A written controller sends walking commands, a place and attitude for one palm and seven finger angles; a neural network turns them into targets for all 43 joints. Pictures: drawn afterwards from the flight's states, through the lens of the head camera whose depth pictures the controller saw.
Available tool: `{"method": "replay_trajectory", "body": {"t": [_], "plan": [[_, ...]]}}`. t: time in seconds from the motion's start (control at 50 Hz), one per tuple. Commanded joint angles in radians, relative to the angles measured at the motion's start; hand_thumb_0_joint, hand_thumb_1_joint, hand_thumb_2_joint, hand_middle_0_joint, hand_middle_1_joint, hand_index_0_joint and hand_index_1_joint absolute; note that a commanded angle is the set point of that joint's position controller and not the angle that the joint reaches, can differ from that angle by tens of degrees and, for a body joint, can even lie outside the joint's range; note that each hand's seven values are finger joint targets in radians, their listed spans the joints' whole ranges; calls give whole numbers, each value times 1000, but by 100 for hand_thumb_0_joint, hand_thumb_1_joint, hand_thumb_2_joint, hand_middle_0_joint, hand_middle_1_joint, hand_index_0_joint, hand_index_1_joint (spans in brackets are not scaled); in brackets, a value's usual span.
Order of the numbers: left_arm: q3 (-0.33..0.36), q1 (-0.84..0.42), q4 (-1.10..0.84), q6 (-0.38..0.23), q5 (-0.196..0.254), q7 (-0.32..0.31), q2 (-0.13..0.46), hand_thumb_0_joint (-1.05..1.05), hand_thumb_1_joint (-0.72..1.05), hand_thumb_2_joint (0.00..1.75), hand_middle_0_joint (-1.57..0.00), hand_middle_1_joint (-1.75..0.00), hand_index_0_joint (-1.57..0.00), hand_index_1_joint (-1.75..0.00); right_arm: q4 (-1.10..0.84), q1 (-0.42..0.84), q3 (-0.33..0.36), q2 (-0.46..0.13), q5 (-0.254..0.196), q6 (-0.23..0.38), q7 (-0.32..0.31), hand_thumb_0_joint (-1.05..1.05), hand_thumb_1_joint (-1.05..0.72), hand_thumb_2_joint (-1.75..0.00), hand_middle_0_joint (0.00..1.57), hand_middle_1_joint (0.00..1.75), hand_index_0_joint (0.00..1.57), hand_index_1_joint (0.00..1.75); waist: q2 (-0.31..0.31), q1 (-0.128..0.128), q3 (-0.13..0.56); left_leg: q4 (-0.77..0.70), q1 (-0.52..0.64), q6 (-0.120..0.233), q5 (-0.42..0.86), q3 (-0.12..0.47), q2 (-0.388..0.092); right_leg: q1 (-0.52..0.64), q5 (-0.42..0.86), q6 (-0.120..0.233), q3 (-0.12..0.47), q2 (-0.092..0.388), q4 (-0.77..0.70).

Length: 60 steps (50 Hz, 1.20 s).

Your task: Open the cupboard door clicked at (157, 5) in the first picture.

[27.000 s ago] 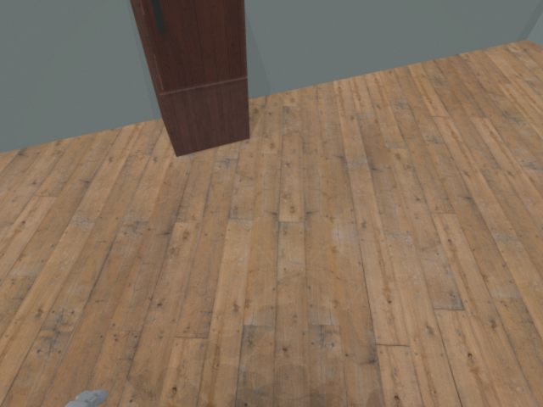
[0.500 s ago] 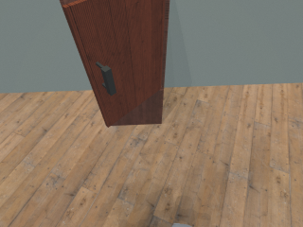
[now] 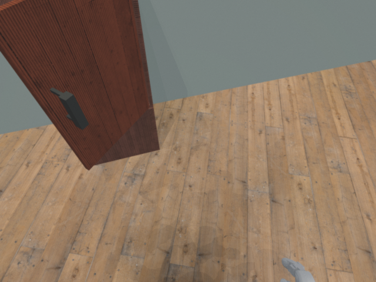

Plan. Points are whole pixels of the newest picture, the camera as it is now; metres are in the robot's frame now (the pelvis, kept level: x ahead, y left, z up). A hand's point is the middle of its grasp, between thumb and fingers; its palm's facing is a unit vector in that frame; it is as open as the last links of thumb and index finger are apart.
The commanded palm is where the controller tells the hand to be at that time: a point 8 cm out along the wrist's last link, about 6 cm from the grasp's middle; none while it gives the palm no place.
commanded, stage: walk to a spot facing it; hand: left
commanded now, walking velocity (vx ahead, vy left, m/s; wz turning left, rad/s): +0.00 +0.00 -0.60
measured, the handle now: (68, 108) +0.52 +0.39 -0.01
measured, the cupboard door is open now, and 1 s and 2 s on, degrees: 42 42 42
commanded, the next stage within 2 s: turn to face it in 1.94 s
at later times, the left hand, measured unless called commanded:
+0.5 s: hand (130, 264) +0.17 +0.16 -0.18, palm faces -0.32 -0.92 -0.24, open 7.4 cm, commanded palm none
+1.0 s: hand (167, 242) +0.22 +0.08 -0.17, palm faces -0.56 -0.80 -0.22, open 7.4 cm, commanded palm none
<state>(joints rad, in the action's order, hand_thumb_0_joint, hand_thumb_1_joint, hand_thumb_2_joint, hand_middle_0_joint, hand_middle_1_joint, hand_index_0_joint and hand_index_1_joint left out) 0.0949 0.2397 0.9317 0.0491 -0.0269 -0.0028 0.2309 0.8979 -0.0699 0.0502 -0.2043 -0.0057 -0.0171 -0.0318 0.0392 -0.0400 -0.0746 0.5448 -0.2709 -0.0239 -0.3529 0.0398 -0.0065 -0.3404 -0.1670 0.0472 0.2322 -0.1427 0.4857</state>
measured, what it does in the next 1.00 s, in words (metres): steps on the spot, turning right: left foot, then right foot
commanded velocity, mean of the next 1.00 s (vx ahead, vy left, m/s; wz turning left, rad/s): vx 0.11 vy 0.00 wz -0.60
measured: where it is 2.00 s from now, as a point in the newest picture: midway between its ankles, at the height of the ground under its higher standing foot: (273, 257)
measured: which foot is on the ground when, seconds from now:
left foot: up 0.00-0.00, down 0.02-0.26, up 0.28-0.50, down 0.52-0.78, up 0.80-1.00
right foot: down 0.00-0.00, up 0.02-0.24, down 0.26-0.52, up 0.54-0.78, down 0.80-1.00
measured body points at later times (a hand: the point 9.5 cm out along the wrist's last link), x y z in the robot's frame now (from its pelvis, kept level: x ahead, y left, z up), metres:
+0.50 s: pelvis +0.01 -0.01 -0.01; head +0.07 -0.02 +0.44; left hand +0.18 +0.21 -0.16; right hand -0.01 -0.30 -0.14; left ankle +0.05 +0.12 -0.73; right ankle +0.01 -0.14 -0.74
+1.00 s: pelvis +0.06 -0.06 +0.00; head +0.10 -0.08 +0.45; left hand +0.25 +0.12 -0.15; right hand -0.03 -0.32 -0.14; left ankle +0.16 +0.04 -0.70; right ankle -0.03 -0.14 -0.74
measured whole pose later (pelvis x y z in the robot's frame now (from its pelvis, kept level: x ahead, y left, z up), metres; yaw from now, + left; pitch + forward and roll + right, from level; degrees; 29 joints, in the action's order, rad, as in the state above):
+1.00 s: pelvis +0.06 -0.06 +0.00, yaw -37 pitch +2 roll +1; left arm 0.07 0.25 0.93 0.01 -0.03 0.03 0.23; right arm 0.91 -0.19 0.06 -0.23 0.02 -0.01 0.02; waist 0.03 -0.01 -0.07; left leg 0.83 -0.45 -0.07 -0.39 -0.07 -0.08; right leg -0.23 -0.31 0.02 0.07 -0.01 0.50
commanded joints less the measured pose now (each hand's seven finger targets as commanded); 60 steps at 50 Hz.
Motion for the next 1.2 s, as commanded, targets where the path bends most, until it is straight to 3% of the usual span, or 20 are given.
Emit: {"method": "replay_trajectory", "body": {"t": [0.0, 0.08, 0.2, 0.24, 0.26, 0.46, 0.5, 0.52, 0.62, 0.72, 0.74, 0.76, 0.78, 0.8, 0.88, 1.0, 1.02, 1.04, 1.08, 1.18], "plan": [[22, -68, -141, -28, 12, 18, 125, 0, 90, 90, -20, -30, -20, -30, -60, -152, 61, -287, 31, 26, -34, 0, -90, -90, 20, 30, 20, 30, -271, 73, 108, -322, 218, 236, 213, 429, -518, -296, -429, -89, -147, 74, 457], [20, -77, -124, -13, 7, 37, 101, 0, 90, 90, -20, -30, -20, -30, -84, -70, 30, -193, 47, 29, -28, 0, -90, -90, 20, 30, 20, 30, -277, 20, 58, -153, 134, 157, 668, 41, -306, -240, -337, -104, -208, 148, 579], [12, -9, -110, -23, 9, 47, 120, 0, 90, 90, -20, -30, -20, -30, -71, -133, 53, -254, 34, 16, -9, 0, -90, -90, 20, 30, 20, 30, -203, 8, 114, 65, 26, 49, 538, -93, -254, 174, -34, -50, -334, 106, 68], [51, 116, -86, -34, -4, 20, 323, 0, 90, 90, -20, -30, -20, -30, -138, -89, 27, -134, 8, 13, 0, 0, -90, -90, 20, 30, 20, 30, 299, -57, 167, 513, -314, -53, -302, -184, -35, 378, 482, 147, 266, 530, -137], [47, 136, -81, -30, 6, 12, 345, 0, 90, 90, -20, -30, -20, -30, -141, -86, 21, -174, 11, 4, -3, 0, -90, -90, 20, 30, 20, 30, 241, -74, 159, 609, -306, -32, -324, -43, -70, 296, 295, 221, 275, 552, -140], [15, -134, -138, -4, 9, 5, 197, 0, 90, 90, -20, -30, -20, -30, -26, -276, 20, -144, 13, 19, -2, 0, -90, -90, 20, 30, 20, 30, 38, 104, 109, -90, 163, -12, 49, -61, -53, -132, -118, 46, 94, 250, -36], [-2, -130, -179, -1, 19, 23, 118, 0, 90, 90, -20, -30, -20, -30, -48, -307, 47, -313, 42, 36, -17, 0, -90, -90, 20, 30, 20, 30, -360, 107, 93, -375, 153, 175, -67, 449, -498, -305, -437, -70, -192, 66, 439], [9, -157, -191, -14, 11, 37, 152, 0, 90, 90, -20, -30, -20, -30, -68, -273, 46, -325, 43, 42, -19, 0, -90, -90, 20, 30, 20, 30, -191, 91, 91, -352, 38, 245, 22, 448, -529, -243, -399, -71, -150, 142, 582], [-10, -147, -145, -5, 11, 50, 72, 0, 90, 90, -20, -30, -20, -30, -54, -224, 23, -217, 48, 38, -18, 0, -90, -90, 20, 30, 20, 30, -282, 60, 103, -132, 149, 119, 664, -59, -294, -150, -319, -90, -295, 149, 449], [-3, -65, -116, -21, 9, 53, 91, 0, 90, 90, -20, -30, -20, -30, -39, -249, 39, -243, 39, 23, 0, 0, -90, -90, 20, 30, 20, 30, -213, 35, 128, -11, 36, 47, 233, -140, -294, 173, -159, -46, -368, 113, 26], [17, 16, -88, -29, 1, 47, 163, 0, 90, 90, -20, -30, -20, -30, -55, -228, 35, -206, 28, 24, 7, 0, -90, -90, 20, 30, 20, 30, -51, -10, 131, 142, -169, -2, 11, -196, -232, 371, -203, 3, -206, 219, -94], [46, 102, -61, -38, -5, 28, 291, 0, 90, 90, -20, -30, -20, -30, -112, -145, 13, -116, 17, 25, 17, 0, -90, -90, 20, 30, 20, 30, 344, -68, 107, 429, -459, -60, -353, -268, -71, 473, -196, 134, 256, 504, -241], [51, 173, -55, -35, 12, 14, 318, 0, 90, 90, -20, -30, -20, -30, -151, -39, 14, -159, 26, 21, 17, 0, -90, -90, 20, 30, 20, 30, 204, -130, 62, 564, -501, -43, -322, -88, -95, 385, -206, 217, 346, 573, -266], [51, 111, -62, -41, 7, 5, 302, 0, 90, 90, -20, -30, -20, -30, -144, -46, 22, -147, 18, 28, 21, 0, -90, -90, 20, 30, 20, 30, 200, -73, 62, 626, -526, -42, -246, -47, -115, 351, -376, 238, 360, 525, -265], [25, -31, -83, -68, -2, 5, 200, 0, 90, 90, -20, -30, -20, -30, -88, -86, 30, -113, 26, 34, 40, 0, -90, -90, 20, 30, 20, 30, 116, 24, 49, 426, -278, -50, -53, -71, -106, 131, -186, 154, 81, 377, -230], [29, -54, -69, -71, 3, 24, 190, 0, 90, 90, -20, -30, -20, -30, -49, -218, 30, -108, 23, 65, 34, 0, -90, -90, 20, 30, 20, 30, 78, 93, 70, -20, 129, -42, 79, -147, -18, -59, -297, 103, 63, 275, -127], [18, -71, -82, -69, 5, 28, 136, 0, 90, 90, -20, -30, -20, -30, -15, -321, 40, -160, 26, 76, 17, 0, -90, -90, 20, 30, 20, 30, -43, 141, 99, -125, 316, -22, 11, -73, -85, -180, -301, 56, 5, 207, 23], [2, -59, -105, -65, 16, 39, 54, 0, 90, 90, -20, -30, -20, -30, 13, -443, 67, -284, 51, 85, 6, 0, -90, -90, 20, 30, 20, 30, -378, 188, 141, -268, 451, 75, -247, 323, -383, -395, -422, -14, -161, 54, 380], [6, -178, -161, -82, 2, 52, 88, 0, 90, 90, -20, -30, -20, -30, -3, -453, 59, -299, 50, 87, 2, 0, -90, -90, 20, 30, 20, 30, -159, 176, 53, -380, 293, 227, -327, 542, -576, -487, -381, -23, -162, 186, 692], [-9, -139, -103, -59, -4, 83, 14, 0, 90, 90, -20, -30, -20, -30, 7, -332, 14, -153, 42, 104, 0, 0, -90, -90, 20, 30, 20, 30, -244, 81, 29, -294, 241, 93, 306, -71, -318, -380, -127, -61, -272, 239, 584]]}}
